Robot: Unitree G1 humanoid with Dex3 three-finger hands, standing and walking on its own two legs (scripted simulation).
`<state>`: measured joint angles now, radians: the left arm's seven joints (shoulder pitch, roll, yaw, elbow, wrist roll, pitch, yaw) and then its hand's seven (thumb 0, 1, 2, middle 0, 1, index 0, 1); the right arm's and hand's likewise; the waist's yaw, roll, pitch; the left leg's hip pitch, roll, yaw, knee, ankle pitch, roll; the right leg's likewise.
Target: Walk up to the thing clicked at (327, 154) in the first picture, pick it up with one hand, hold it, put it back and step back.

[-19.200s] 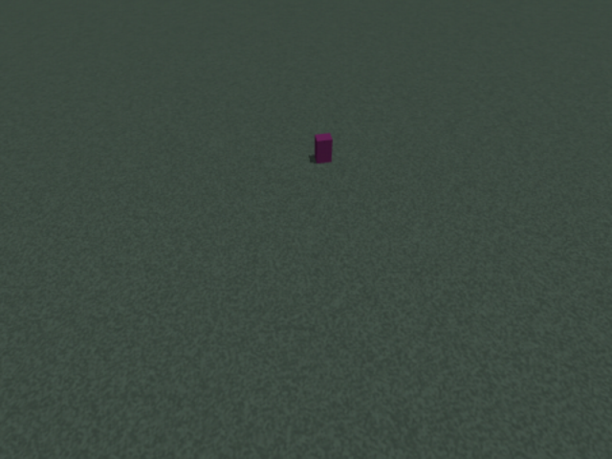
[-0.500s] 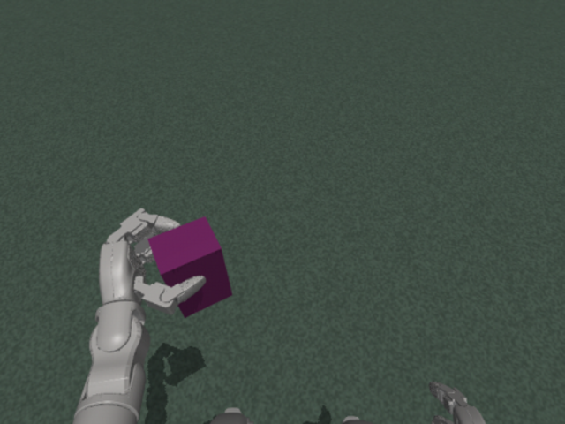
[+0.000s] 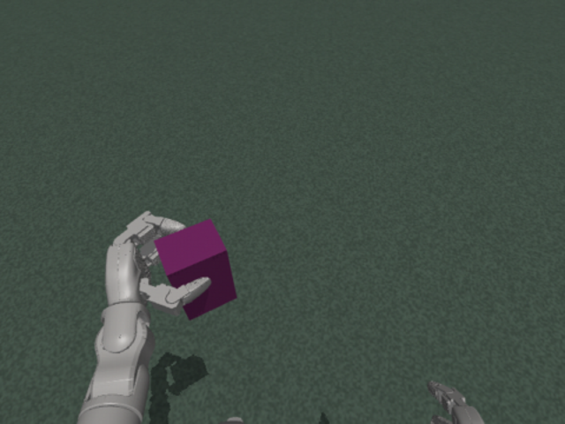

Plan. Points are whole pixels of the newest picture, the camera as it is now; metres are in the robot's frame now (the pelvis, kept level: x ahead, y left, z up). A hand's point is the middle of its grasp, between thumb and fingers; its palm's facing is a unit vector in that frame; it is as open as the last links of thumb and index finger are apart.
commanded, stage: hold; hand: left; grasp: from the side
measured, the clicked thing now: (199, 272) +0.33 +0.14 +0.01
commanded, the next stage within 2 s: crouch in 1.86 s
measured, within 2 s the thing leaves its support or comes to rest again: neither
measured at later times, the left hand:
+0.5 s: hand (172, 264) +0.33 +0.17 +0.05, palm faces +0.19 -0.98 -0.02, open 9.9 cm
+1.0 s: hand (172, 265) +0.33 +0.17 +0.05, palm faces +0.19 -0.98 -0.02, open 10.0 cm
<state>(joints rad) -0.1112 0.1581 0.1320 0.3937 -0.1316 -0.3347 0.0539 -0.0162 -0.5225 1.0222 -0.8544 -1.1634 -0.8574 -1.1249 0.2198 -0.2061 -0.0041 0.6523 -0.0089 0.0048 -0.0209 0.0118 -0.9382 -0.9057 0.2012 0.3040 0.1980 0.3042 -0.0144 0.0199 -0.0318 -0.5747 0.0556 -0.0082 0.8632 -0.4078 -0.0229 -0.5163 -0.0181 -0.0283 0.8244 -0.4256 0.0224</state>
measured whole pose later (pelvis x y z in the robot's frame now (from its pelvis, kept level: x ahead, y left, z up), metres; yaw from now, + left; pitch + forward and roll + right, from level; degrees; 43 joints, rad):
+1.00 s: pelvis +0.00 +0.00 +0.00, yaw +0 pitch +6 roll -1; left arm -0.09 0.15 0.13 0.40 -0.13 -0.37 0.05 -0.02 -0.52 1.02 -0.84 -1.18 -0.85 -1.14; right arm 0.21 -0.21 -0.01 0.66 -0.01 0.00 -0.01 0.01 -0.94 -0.91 0.20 0.30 0.20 0.30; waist -0.01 0.02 -0.02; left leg -0.55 0.05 -0.01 0.84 -0.40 -0.02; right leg -0.50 -0.02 -0.03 0.80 -0.42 0.02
